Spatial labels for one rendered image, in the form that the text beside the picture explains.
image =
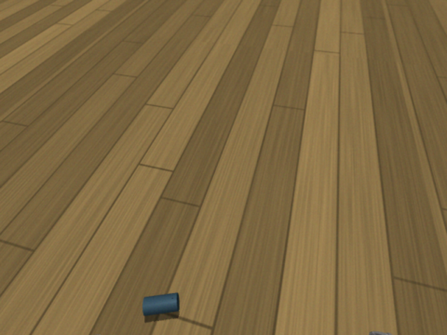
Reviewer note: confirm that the can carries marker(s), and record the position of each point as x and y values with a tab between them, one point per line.
160	304

